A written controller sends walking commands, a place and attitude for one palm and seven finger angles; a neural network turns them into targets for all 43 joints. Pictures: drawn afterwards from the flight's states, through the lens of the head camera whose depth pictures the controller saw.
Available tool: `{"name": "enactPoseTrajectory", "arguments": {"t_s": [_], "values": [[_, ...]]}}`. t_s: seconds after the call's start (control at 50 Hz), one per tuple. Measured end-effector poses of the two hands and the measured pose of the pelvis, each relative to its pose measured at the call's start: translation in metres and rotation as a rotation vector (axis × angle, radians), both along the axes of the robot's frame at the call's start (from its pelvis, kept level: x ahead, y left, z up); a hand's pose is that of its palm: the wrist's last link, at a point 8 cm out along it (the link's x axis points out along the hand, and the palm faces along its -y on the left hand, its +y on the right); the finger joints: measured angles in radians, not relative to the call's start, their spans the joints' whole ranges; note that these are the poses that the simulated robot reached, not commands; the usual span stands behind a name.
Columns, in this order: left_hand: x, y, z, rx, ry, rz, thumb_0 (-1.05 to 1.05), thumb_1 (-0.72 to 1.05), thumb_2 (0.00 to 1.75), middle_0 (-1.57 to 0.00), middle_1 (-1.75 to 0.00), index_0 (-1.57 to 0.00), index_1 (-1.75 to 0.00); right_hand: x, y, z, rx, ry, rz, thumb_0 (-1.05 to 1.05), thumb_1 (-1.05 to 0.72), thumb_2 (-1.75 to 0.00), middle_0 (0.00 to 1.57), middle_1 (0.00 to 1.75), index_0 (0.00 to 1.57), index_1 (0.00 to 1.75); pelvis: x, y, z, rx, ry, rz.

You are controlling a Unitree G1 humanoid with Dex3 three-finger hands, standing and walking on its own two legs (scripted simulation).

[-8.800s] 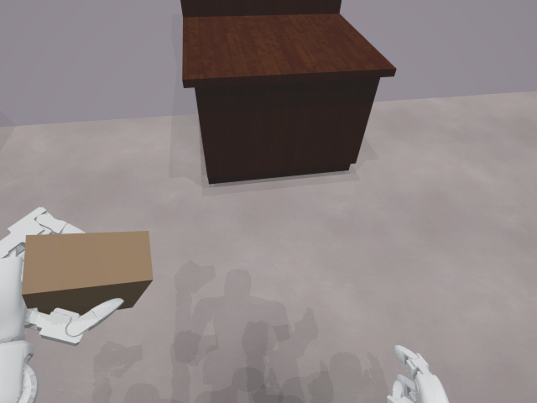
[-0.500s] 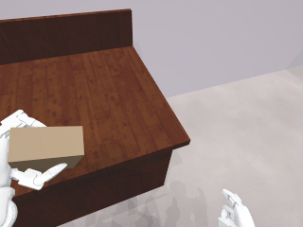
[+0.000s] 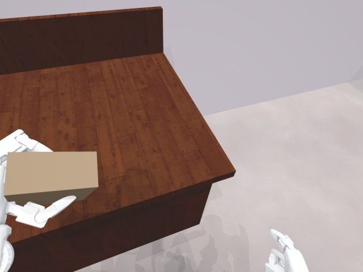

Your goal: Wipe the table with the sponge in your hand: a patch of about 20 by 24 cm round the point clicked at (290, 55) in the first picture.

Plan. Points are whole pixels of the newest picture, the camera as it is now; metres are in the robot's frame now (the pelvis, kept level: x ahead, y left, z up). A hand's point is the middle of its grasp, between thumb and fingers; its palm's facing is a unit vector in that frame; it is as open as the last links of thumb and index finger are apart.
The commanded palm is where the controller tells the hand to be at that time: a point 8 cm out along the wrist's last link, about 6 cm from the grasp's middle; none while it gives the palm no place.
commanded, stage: shuffle to correct the standing spot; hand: left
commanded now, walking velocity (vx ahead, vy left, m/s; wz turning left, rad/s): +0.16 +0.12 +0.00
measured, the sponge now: (64, 180) +0.23 +0.22 +0.15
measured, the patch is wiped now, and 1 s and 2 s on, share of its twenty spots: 0.00 0.00 0.00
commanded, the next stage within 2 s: come to a stop and stand still in 1.66 s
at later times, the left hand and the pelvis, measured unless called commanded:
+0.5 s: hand (38, 171) +0.23 +0.26 +0.16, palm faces +0.35 -0.84 -0.41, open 9.7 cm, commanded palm +0.18 +0.29 +0.18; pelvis +0.02 +0.02 +0.00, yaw -1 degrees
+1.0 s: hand (13, 160) +0.24 +0.29 +0.18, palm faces +0.38 -0.82 -0.43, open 9.7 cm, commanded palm +0.17 +0.34 +0.18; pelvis +0.02 +0.06 -0.01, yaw +2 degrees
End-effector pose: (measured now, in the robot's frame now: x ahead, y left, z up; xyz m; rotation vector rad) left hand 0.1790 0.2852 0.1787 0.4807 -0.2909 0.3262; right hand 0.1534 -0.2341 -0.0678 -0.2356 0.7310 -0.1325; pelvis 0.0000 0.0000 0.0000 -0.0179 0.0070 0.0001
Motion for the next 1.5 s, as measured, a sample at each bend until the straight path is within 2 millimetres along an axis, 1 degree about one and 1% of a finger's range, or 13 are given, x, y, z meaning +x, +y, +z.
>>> {"name": "enactPoseTrajectory", "arguments": {"t_s": [0.36, 0.5, 0.64, 0.74, 0.8, 0.88, 1.04, 1.1, 1.14, 1.22, 1.3, 1.4, 1.5], "values": [[0.018, 0.007, 0.005, 0.040, -0.018, -0.032, -0.01, -0.46, 1.00, -0.79, -1.35, -0.79, -1.34, 0.029, 0.021, -0.007, 0.044, -0.002, 0.013, 0.01, -0.91, -0.90, 0.20, 0.30, 0.20, 0.30, 0.019, 0.012, -0.006, -0.015, 0.012, 0.005], [0.017, 0.014, -0.004, 0.008, 0.011, -0.017, -0.01, -0.46, 1.00, -0.79, -1.35, -0.79, -1.34, 0.023, 0.018, -0.003, 0.020, -0.001, -0.014, 0.01, -0.91, -0.90, 0.20, 0.29, 0.20, 0.30, 0.018, 0.017, -0.005, 0.009, -0.005, -0.019], [0.012, 0.006, 0.007, 0.036, -0.008, -0.047, -0.01, -0.46, 1.00, -0.79, -1.35, -0.79, -1.34, 0.013, 0.019, -0.011, 0.035, 0.015, -0.002, 0.01, -0.91, -0.90, 0.20, 0.29, 0.20, 0.30, 0.013, 0.018, -0.005, -0.019, -0.009, 0.026], [0.003, 0.023, 0.000, -0.007, 0.000, 0.000, -0.01, -0.46, 1.00, -0.79, -1.35, -0.79, -1.35, 0.002, 0.019, -0.007, 0.013, 0.079, -0.025, 0.01, -0.91, -0.90, 0.20, 0.29, 0.20, 0.30, 0.017, 0.026, 0.000, 0.018, 0.007, -0.006], [0.007, 0.036, -0.009, -0.014, -0.001, 0.020, -0.01, -0.46, 1.00, -0.79, -1.35, -0.79, -1.35, 0.002, 0.021, -0.011, -0.025, 0.060, -0.038, 0.01, -0.91, -0.90, 0.20, 0.30, 0.20, 0.30, 0.020, 0.039, -0.008, 0.014, -0.004, 0.004], [0.018, 0.045, -0.011, 0.013, -0.006, 0.018, -0.01, -0.46, 1.00, -0.79, -1.35, -0.79, -1.35, 0.006, 0.035, -0.019, -0.007, 0.028, -0.067, 0.01, -0.91, -0.90, 0.20, 0.29, 0.20, 0.30, 0.017, 0.049, -0.013, 0.049, -0.033, -0.018], [0.017, 0.052, 0.017, 0.043, -0.064, -0.025, -0.01, -0.46, 1.01, -0.79, -1.35, -0.79, -1.35, 0.016, 0.073, -0.021, 0.079, 0.047, -0.008, 0.01, -0.91, -0.90, 0.20, 0.29, 0.20, 0.30, 0.025, 0.063, -0.004, 0.015, -0.020, 0.026], [0.016, 0.069, 0.009, 0.024, -0.014, 0.003, -0.01, -0.46, 1.01, -0.79, -1.35, -0.79, -1.35, 0.020, 0.083, -0.012, 0.067, 0.052, -0.011, 0.01, -0.91, -0.90, 0.20, 0.29, 0.20, 0.30, 0.033, 0.073, 0.001, 0.029, -0.002, -0.002], [0.019, 0.081, -0.001, 0.023, 0.004, 0.014, -0.01, -0.46, 1.01, -0.79, -1.35, -0.79, -1.35, 0.027, 0.088, -0.013, 0.038, 0.016, -0.009, 0.01, -0.91, -0.90, 0.20, 0.30, 0.20, 0.30, 0.035, 0.083, -0.007, 0.013, -0.004, -0.017], [0.037, 0.094, -0.016, 0.008, 0.031, 0.023, -0.01, -0.46, 1.01, -0.79, -1.35, -0.79, -1.35, 0.035, 0.100, -0.013, 0.037, 0.005, -0.020, 0.01, -0.91, -0.90, 0.20, 0.29, 0.20, 0.30, 0.032, 0.089, -0.009, 0.052, -0.034, -0.035], [0.050, 0.083, -0.003, -0.014, -0.003, -0.018, -0.01, -0.46, 1.01, -0.79, -1.35, -0.79, -1.35, 0.040, 0.110, -0.004, 0.060, -0.012, 0.018, 0.01, -0.91, -0.90, 0.20, 0.29, 0.20, 0.30, 0.033, 0.087, -0.001, 0.042, -0.021, -0.012], [0.045, 0.061, 0.025, 0.095, -0.056, -0.101, -0.01, -0.46, 1.01, -0.79, -1.35, -0.79, -1.35, 0.048, 0.108, -0.004, 0.091, -0.058, 0.027, 0.01, -0.90, -0.90, 0.20, 0.30, 0.20, 0.30, 0.039, 0.084, -0.004, 0.039, 0.001, -0.022], [0.045, 0.071, 0.026, 0.099, -0.004, -0.053, -0.01, -0.46, 1.01, -0.79, -1.35, -0.79, -1.35, 0.045, 0.094, -0.012, 0.092, -0.014, -0.019, 0.01, -0.91, -0.90, 0.20, 0.30, 0.20, 0.30, 0.044, 0.079, -0.001, 0.009, -0.002, -0.026]]}}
